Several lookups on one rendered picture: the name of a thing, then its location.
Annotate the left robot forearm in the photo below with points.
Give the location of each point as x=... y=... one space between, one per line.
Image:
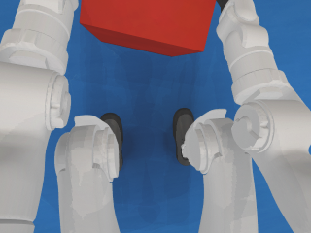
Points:
x=40 y=34

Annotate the robot right upper arm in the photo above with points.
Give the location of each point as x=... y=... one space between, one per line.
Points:
x=277 y=135

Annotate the right robot thigh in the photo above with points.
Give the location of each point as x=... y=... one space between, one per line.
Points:
x=229 y=203

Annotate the right robot foot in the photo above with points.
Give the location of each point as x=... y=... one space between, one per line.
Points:
x=182 y=120

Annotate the right robot hand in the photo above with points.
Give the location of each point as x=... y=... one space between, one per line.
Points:
x=222 y=3

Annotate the robot left upper arm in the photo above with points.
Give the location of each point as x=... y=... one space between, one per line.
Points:
x=33 y=102

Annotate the right robot forearm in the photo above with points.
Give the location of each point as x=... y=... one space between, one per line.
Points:
x=249 y=58

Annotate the carton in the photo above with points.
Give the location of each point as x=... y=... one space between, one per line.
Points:
x=166 y=27

